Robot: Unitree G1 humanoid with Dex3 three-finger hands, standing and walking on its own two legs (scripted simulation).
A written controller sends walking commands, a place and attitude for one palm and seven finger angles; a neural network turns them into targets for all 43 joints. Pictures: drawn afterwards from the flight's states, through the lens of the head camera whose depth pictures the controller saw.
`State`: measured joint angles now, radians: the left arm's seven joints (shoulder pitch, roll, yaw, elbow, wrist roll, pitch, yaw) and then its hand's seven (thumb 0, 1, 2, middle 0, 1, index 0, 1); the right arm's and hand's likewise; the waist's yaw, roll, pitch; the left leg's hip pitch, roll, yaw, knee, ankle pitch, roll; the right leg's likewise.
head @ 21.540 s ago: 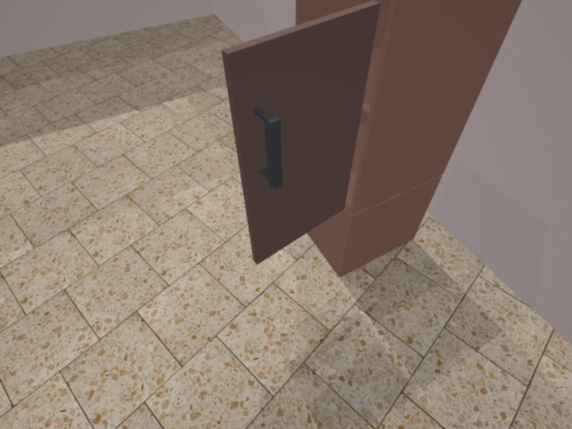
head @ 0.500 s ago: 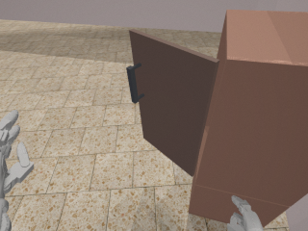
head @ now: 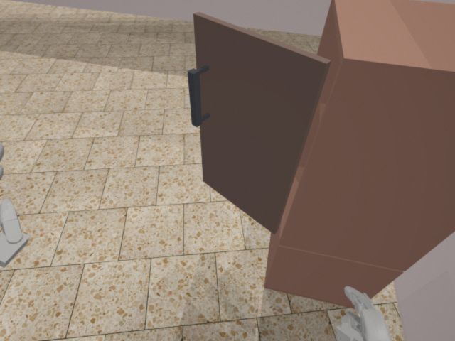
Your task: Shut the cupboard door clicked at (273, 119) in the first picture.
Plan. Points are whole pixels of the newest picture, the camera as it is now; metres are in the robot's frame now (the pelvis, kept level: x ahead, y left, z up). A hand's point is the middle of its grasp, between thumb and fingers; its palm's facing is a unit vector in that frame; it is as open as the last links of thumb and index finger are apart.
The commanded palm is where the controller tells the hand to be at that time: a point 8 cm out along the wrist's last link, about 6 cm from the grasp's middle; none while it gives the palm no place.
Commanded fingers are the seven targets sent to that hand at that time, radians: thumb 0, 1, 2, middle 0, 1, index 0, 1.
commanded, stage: step back with the hand held close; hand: left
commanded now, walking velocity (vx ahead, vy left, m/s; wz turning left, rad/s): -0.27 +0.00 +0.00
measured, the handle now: (200, 97) +0.68 +0.11 +0.07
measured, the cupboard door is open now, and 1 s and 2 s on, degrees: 60 60 60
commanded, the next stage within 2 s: stop stepping back and stand still in 1.24 s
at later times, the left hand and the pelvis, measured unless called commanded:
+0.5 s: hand out of the picture +0.15 +0.27 +0.17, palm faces +0.49 -0.73 -0.48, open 7.4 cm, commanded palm +0.08 +0.30 +0.19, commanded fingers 0.00 0.90 0.90 -0.20 -0.30 -0.20 -0.30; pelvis -0.05 -0.01 -0.02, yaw +2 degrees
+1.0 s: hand out of the picture +0.09 +0.25 +0.19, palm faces +0.41 -0.84 -0.36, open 7.4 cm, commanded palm +0.02 +0.29 +0.19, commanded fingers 0.00 0.90 0.90 -0.20 -0.30 -0.20 -0.30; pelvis -0.13 +0.00 +0.00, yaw -1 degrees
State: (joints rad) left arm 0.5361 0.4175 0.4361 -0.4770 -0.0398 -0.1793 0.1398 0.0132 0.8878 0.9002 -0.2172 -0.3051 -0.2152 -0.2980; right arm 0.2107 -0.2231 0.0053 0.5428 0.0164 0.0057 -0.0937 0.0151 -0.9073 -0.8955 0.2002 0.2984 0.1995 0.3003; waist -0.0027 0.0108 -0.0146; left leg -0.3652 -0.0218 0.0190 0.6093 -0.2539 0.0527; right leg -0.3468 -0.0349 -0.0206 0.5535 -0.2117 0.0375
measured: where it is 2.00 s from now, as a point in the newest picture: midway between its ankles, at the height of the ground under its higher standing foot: outside the picture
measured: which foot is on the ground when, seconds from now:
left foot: down 0.00-1.00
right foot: down 0.00-0.66, up 0.68-0.90, down 0.92-1.00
